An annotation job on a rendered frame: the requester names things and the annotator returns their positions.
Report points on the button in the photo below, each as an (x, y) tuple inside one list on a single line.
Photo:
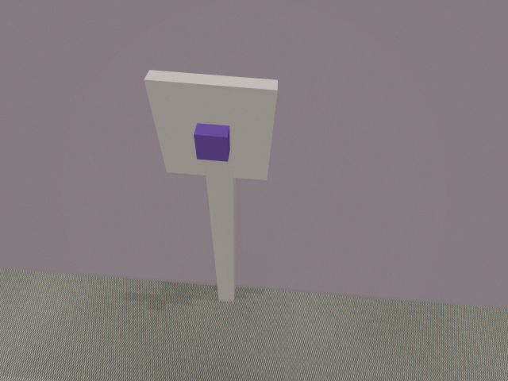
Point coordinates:
[(212, 142)]

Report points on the panel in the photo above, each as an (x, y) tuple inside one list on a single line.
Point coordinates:
[(178, 102)]

